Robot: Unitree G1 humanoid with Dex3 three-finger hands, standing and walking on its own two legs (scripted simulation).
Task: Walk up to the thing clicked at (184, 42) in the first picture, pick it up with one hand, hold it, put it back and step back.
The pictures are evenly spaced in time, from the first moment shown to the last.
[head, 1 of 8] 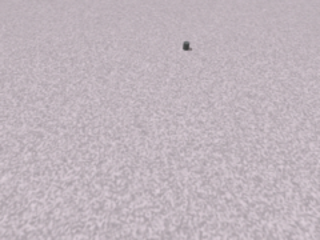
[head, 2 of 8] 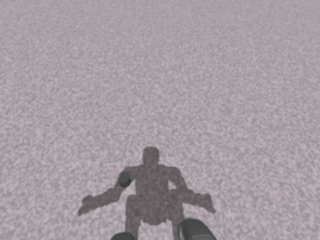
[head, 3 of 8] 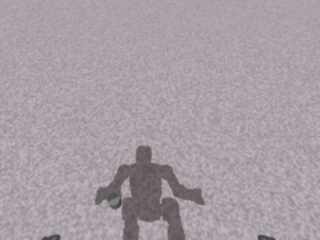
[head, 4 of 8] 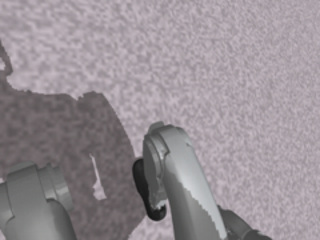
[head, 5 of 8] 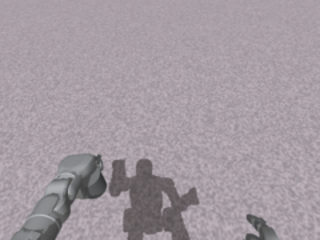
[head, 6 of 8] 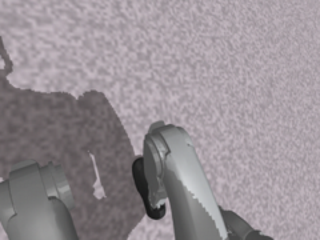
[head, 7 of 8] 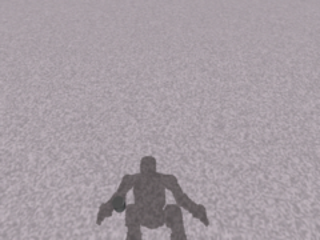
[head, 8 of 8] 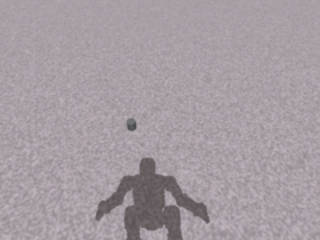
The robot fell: no
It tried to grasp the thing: yes
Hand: left
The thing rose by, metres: 0.66
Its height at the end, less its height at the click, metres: +0.00
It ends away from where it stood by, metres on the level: 0.00
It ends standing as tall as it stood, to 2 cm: yes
